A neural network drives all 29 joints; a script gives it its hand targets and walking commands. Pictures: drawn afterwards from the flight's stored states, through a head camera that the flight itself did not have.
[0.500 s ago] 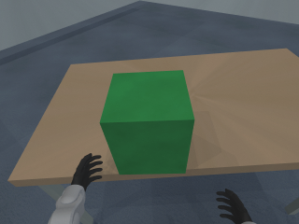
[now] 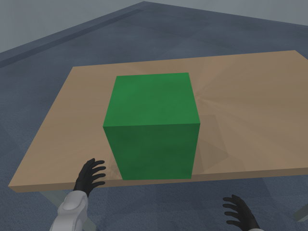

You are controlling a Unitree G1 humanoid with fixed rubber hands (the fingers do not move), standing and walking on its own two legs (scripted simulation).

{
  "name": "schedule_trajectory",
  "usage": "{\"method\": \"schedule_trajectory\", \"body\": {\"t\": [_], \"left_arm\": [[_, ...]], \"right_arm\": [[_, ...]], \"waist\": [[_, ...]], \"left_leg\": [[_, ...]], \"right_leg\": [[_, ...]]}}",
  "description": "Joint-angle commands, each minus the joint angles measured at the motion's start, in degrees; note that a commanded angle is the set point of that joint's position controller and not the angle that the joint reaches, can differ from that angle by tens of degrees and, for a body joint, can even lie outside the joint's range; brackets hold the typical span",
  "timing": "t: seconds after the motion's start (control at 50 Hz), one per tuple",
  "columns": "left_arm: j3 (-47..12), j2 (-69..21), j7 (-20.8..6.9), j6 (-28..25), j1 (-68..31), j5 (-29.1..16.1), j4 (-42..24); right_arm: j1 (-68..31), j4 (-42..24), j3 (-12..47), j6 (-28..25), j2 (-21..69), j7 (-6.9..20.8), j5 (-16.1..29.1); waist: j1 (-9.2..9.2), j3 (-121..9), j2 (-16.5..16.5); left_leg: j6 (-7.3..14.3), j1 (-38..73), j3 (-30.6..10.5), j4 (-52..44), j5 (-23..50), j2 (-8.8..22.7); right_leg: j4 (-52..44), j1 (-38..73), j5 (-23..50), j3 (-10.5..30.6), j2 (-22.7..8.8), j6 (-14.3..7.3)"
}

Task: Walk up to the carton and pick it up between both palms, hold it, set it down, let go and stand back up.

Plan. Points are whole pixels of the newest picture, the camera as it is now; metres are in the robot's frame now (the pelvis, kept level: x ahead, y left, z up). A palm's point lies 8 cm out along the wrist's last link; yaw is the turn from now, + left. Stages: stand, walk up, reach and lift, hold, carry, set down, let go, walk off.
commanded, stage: set down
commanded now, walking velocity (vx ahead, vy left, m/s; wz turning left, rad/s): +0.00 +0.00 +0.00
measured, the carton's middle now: (154, 128) +0.40 +0.03 +0.06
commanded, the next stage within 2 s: let go in 0.40 s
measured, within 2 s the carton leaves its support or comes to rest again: neither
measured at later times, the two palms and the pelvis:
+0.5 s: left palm (83, 189) +0.24 +0.22 +0.01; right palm (249, 227) +0.17 -0.21 -0.08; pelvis +0.00 +0.00 +0.00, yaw +0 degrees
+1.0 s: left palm (82, 190) +0.23 +0.22 +0.01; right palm (254, 230) +0.17 -0.22 -0.08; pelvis +0.00 +0.00 +0.00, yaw +0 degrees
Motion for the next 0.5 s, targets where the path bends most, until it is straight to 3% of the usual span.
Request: {"method": "schedule_trajectory", "body": {"t": [0.0, 0.04, 0.1, 0.12, 0.14, 0.16, 0.18, 0.22, 0.24, 0.28, 0.3, 0.36, 0.38, 0.4, 0.42, 0.44, 0.46, 0.48], "left_arm": [[-4.71, 0.80, -2.44, 6.77, 10.58, 8.28, 10.98], [-3.80, 1.30, -2.02, 6.16, 11.08, 9.88, 9.30], [-4.81, 0.90, -2.36, 6.16, 10.54, 8.44, 10.84], [-4.70, 1.16, -2.31, 6.76, 10.75, 8.63, 10.37], [-4.92, 0.06, -2.06, 6.43, 11.59, 9.51, 12.03], [-4.34, 1.26, -2.40, 6.34, 10.63, 8.61, 8.95], [-4.47, 0.76, -2.26, 6.78, 10.48, 9.22, 11.36], [-4.50, 0.39, -2.48, 7.01, 9.84, 8.96, 11.12], [-3.45, 0.73, -2.12, 6.60, 11.51, 9.24, 10.06], [-4.54, 0.30, -1.84, 6.72, 10.82, 9.36, 10.04], [-3.34, 1.14, -1.87, 6.61, 10.94, 9.04, 9.43], [-3.59, 1.00, -1.98, 6.56, 9.96, 9.29, 9.73], [-3.74, 1.10, -2.28, 6.94, 9.56, 9.06, 10.18], [-3.23, 1.78, -2.42, 6.95, 10.14, 9.26, 9.77], [-4.74, 0.45, -2.33, 7.25, 10.32, 8.59, 9.19], [-3.37, 1.27, -2.15, 6.95, 9.84, 8.96, 10.92], [-3.54, 1.51, -2.26, 6.21, 10.80, 8.68, 10.18], [-3.15, 2.18, -2.30, 6.58, 10.30, 8.87, 10.68]], "right_arm": [[-4.94, -3.56, -2.04, -1.91, -10.66, -0.28, -5.44], [-3.63, -4.96, -1.93, -2.68, -11.62, -0.45, -5.22], [-4.51, -3.72, -1.54, -2.78, -11.06, -0.34, -4.86], [-4.62, -3.42, -1.74, -2.51, -10.56, -0.22, -4.84], [-5.25, -3.32, -2.23, -2.71, -12.31, -0.03, -5.90], [-4.70, -4.06, -2.55, -2.73, -10.61, -0.51, -5.45], [-5.20, -4.05, -2.13, -2.34, -11.72, -0.18, -5.54], [-4.33, -3.40, -2.15, -2.13, -11.55, 0.18, -5.19], [-4.20, -4.29, -1.62, -2.37, -11.75, -0.07, -4.81], [-5.23, -4.42, -2.44, -2.69, -12.25, 0.24, -4.78], [-4.79, -3.75, -2.74, -3.07, -12.09, 0.04, -5.30], [-5.22, -2.78, -1.99, -2.41, -11.40, 0.51, -4.34], [-4.76, -3.37, -3.32, -2.24, -11.99, -0.02, -5.91], [-4.69, -4.09, -2.58, -2.34, -11.79, -0.49, -5.75], [-5.25, -3.72, -2.45, -2.51, -12.06, -0.08, -4.72], [-5.42, -3.62, -1.94, -2.90, -11.37, -0.07, -4.35], [-4.18, -4.31, -2.25, -3.18, -12.01, 0.25, -4.64], [-4.91, -4.73, -2.01, -3.09, -11.46, 0.24, -4.98]], "waist": [[-0.35, 1.96, -9.28], [0.58, 1.13, -8.76], [-0.46, -0.54, -7.32], [0.33, 0.74, -8.21], [0.66, 1.20, -6.82], [-0.14, 0.68, -7.83], [0.84, 1.03, -8.41], [-0.09, 2.67, -8.80], [1.11, 0.78, -8.91], [0.10, 1.57, -6.65], [1.09, -1.45, -8.24], [0.87, 1.94, -9.13], [0.04, 1.30, -8.50], [0.92, 0.80, -7.82], [-0.08, 0.53, -7.62], [1.38, -1.56, -6.87], [1.33, -0.65, -9.41], [1.25, 1.01, -9.00]], "left_leg": [[0.54, 9.51, 5.16, -3.63, 11.64, -2.71], [0.13, 9.76, 4.47, -3.97, 13.72, -2.46], [0.38, 10.76, 4.59, -3.68, 14.90, -2.09], [0.10, 10.28, 4.64, -3.72, 14.63, -2.15], [-0.17, 9.77, 4.16, -3.38, 14.85, -2.13], [-0.29, 9.67, 4.95, -3.22, 13.15, -2.44], [0.35, 9.15, 4.73, -4.24, 12.83, -2.31], [0.24, 9.51, 4.66, -3.93, 13.42, -1.89], [0.00, 9.67, 4.89, -3.86, 14.69, -2.37], [-0.16, 10.15, 4.00, -3.22, 15.31, -2.13], [0.05, 11.15, 4.36, -3.11, 16.14, -2.11], [0.76, 9.18, 4.68, -3.76, 13.54, -2.55], [0.63, 10.02, 4.86, -3.77, 13.20, -2.04], [0.21, 10.29, 4.79, -3.25, 14.33, -2.56], [-0.35, 9.84, 4.60, -3.14, 15.41, -1.73], [0.18, 10.68, 4.56, -3.29, 14.86, -2.42], [0.54, 9.03, 4.05, -3.67, 15.10, -2.22], [0.69, 8.22, 4.40, -3.75, 12.94, -2.48]], "right_leg": [[-5.00, -3.03, 13.39, -6.41, 2.76, -1.11], [-4.60, -0.70, 14.58, -6.90, 3.24, -0.99], [-4.09, -1.40, 14.54, -6.45, 3.11, -1.37], [-5.06, -1.85, 13.72, -7.07, 3.29, -0.82], [-4.18, -2.80, 12.58, -7.19, 3.51, -1.53], [-4.94, -1.68, 12.03, -7.27, 3.49, -0.71], [-4.77, -1.81, 11.32, -6.53, 3.19, -1.50], [-5.00, -2.03, 12.07, -7.40, 3.79, -0.99], [-4.51, -0.69, 13.22, -7.03, 3.78, -1.34], [-3.99, -2.23, 13.30, -7.65, 3.99, -1.42], [-3.99, -1.72, 14.42, -7.02, 3.72, -1.19], [-4.92, -2.72, 12.14, -7.23, 3.47, -0.77], [-4.68, -2.26, 13.49, -6.53, 3.09, -0.89], [-4.27, -1.24, 13.55, -6.69, 3.31, -0.88], [-3.82, -1.99, 13.00, -6.36, 3.56, -1.62], [-3.69, -1.25, 13.95, -6.79, 3.04, -1.11], [-3.93, -0.86, 14.10, -7.15, 3.40, -0.51], [-4.23, -1.50, 13.20, -7.14, 3.24, -0.53]]}}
